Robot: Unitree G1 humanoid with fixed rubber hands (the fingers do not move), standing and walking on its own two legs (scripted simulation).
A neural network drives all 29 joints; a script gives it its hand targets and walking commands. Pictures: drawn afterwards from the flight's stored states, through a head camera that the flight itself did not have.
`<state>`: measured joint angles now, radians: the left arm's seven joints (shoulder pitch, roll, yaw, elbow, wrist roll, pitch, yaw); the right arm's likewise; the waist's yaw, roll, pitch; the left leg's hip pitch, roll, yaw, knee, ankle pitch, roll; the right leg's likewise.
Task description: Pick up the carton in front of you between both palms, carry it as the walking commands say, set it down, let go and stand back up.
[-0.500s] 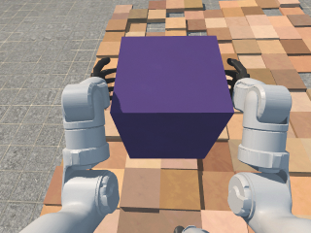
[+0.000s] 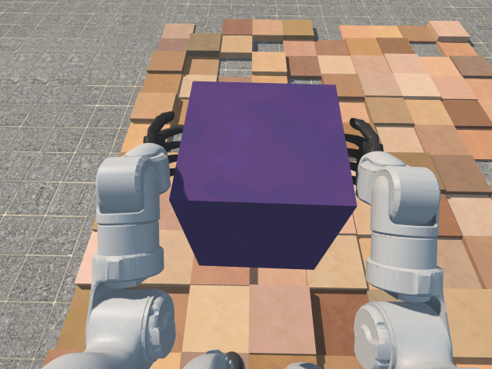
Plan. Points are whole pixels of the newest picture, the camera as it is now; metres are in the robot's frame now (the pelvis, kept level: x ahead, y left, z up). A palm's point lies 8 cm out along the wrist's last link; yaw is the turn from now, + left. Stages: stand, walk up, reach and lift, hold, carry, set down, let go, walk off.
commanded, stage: carry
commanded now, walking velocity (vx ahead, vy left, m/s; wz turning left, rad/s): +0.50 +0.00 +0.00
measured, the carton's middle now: (259, 185) +0.39 -0.01 +0.06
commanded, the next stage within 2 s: none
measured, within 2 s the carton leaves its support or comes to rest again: neither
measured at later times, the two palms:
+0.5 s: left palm (189, 70) +0.63 +0.12 +0.12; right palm (339, 65) +0.64 -0.18 +0.12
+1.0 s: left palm out of the picture +0.93 +0.16 +0.12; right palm out of the picture +0.92 -0.14 +0.13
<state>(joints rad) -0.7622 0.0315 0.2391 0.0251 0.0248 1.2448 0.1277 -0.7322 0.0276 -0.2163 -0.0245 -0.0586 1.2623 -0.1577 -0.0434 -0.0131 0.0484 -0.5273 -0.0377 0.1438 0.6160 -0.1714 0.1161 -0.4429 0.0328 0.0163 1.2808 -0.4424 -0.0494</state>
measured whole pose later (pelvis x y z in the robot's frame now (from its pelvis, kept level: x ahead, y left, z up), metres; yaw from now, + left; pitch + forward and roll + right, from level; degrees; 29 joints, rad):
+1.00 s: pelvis +0.56 +0.00 +0.01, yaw +0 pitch +5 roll -1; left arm -0.67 0.03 0.20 0.14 0.02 1.19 0.13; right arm -0.63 0.04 -0.20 0.09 -0.08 1.20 -0.11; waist -0.01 -0.01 -0.05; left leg -0.46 -0.02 0.11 0.55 -0.20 0.09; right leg -0.45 0.00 -0.03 1.11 -0.46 -0.03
